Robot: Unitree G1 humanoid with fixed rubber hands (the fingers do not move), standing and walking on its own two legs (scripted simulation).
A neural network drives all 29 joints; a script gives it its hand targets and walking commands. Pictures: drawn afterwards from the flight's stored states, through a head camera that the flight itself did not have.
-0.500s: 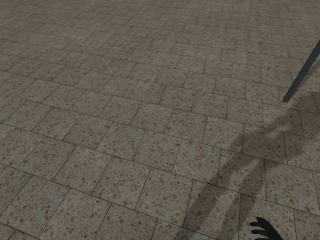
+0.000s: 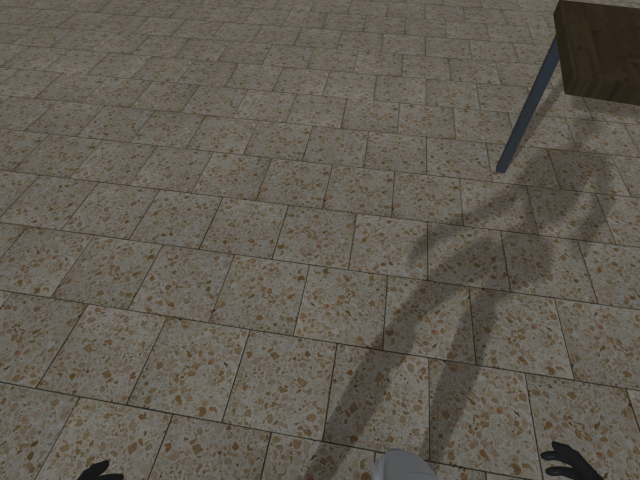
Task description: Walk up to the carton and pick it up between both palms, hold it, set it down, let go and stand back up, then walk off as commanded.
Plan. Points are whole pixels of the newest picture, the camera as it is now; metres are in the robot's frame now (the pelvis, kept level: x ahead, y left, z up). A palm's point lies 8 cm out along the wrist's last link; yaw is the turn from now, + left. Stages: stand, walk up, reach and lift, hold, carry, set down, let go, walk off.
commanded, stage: walk up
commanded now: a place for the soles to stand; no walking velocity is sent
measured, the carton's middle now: out of the picture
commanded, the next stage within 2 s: none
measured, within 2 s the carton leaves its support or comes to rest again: neither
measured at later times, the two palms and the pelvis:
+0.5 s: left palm (210, 433) +0.20 +0.17 -0.13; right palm out of the picture +0.07 -0.45 -0.07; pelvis +0.06 -0.11 -0.01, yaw -12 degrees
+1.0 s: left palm (317, 373) +0.28 +0.02 -0.13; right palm out of the picture +0.08 -0.58 -0.09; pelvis +0.11 -0.25 -0.02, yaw -19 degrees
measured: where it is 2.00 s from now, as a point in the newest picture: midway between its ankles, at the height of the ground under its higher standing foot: (502, 465)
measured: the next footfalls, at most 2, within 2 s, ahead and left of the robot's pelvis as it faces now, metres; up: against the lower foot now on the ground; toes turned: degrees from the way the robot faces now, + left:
right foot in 0.04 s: +0.09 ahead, -0.16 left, +0.00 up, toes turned -4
left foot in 0.34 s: +0.15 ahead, +0.03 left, +0.00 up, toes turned -3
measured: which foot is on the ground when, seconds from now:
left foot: down 0.00-0.04, up 0.06-0.32, down 0.34-0.66, up 0.68-0.98, down 1.00-1.00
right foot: up 0.00-0.02, down 0.04-0.34, up 0.36-0.62, down 0.64-1.00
